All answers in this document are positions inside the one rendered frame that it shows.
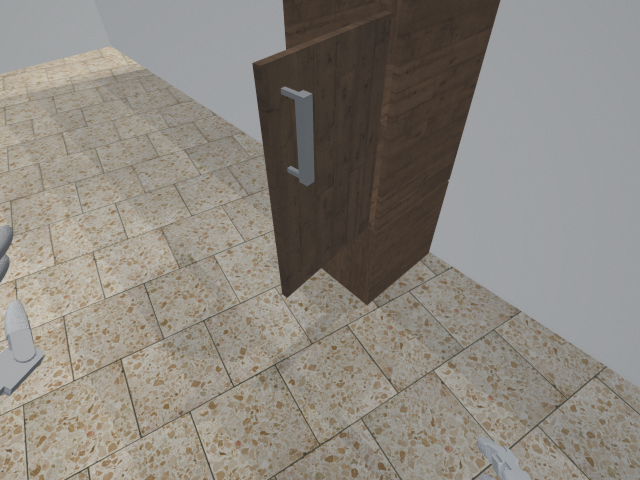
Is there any cupboard door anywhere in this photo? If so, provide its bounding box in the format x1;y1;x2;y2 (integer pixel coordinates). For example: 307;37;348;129
252;11;392;298

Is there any robot left hand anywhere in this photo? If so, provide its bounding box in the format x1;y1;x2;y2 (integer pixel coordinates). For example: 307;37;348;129
0;225;45;396

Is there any handle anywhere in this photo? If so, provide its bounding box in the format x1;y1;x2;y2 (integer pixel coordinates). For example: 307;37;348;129
281;87;315;186

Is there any robot right hand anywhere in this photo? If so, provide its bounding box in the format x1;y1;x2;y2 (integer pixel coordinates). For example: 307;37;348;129
477;436;533;480

